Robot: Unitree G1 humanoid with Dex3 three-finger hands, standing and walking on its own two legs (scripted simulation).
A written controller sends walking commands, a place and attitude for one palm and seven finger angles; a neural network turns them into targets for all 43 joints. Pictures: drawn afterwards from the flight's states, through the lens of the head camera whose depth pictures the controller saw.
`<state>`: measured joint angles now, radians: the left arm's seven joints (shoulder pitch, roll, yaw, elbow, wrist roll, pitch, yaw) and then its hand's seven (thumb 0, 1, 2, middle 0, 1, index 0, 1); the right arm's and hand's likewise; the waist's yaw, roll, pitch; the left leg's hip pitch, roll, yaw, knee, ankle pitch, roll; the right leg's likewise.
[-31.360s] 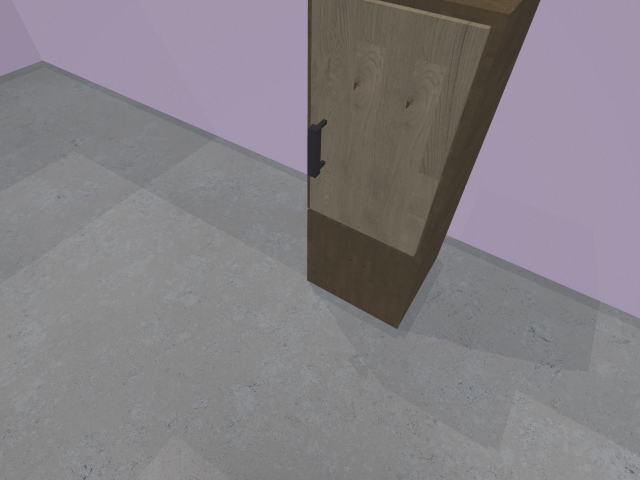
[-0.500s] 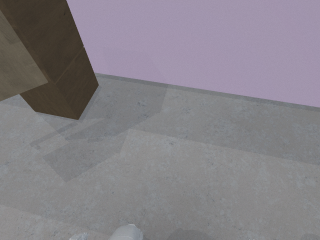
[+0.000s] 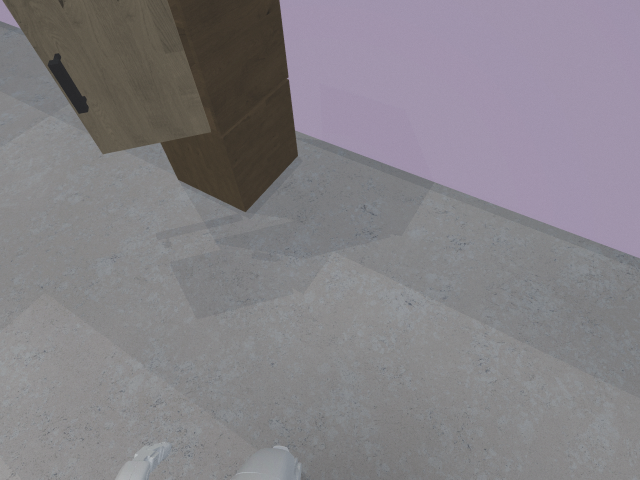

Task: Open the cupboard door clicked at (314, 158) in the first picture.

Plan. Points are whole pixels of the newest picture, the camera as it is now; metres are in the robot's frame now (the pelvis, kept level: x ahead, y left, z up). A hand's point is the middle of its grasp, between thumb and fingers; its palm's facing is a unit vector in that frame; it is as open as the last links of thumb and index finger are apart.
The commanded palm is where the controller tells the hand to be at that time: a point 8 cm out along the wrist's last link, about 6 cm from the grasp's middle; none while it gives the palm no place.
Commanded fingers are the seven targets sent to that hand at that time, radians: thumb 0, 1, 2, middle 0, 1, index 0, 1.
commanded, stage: turn to face it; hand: left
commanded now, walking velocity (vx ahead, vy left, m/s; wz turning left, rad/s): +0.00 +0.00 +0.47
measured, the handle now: (70, 83) +1.01 +0.71 -0.08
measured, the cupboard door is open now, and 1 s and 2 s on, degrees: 47 47 47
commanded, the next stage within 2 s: take the last steps up to it in 0.40 s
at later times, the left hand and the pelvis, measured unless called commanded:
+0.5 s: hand out of the picture +0.03 +0.22 -0.16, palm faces +0.25 -0.93 -0.25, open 7.3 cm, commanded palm none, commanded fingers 0.00 0.90 0.90 -0.20 -0.30 -0.20 -0.30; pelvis +0.01 +0.00 +0.01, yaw +13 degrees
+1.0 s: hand out of the picture -0.05 +0.21 -0.18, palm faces +0.46 -0.87 -0.18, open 7.3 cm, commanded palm none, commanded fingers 0.00 0.90 0.90 -0.20 -0.30 -0.20 -0.30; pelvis +0.08 +0.07 -0.01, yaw +23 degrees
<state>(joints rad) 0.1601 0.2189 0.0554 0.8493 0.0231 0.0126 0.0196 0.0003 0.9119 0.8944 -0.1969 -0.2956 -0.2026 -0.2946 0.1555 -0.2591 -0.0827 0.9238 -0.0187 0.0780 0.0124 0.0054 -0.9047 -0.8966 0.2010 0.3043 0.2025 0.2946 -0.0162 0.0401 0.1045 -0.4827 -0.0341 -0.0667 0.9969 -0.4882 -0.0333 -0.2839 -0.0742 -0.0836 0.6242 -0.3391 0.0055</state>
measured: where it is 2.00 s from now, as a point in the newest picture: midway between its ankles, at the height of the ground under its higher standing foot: (254, 401)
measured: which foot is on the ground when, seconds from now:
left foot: up 0.00-0.22, down 0.24-0.56, up 0.58-0.94, down 0.96-1.00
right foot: down 0.00-0.24, up 0.26-0.54, down 0.56-0.96, up 0.98-1.00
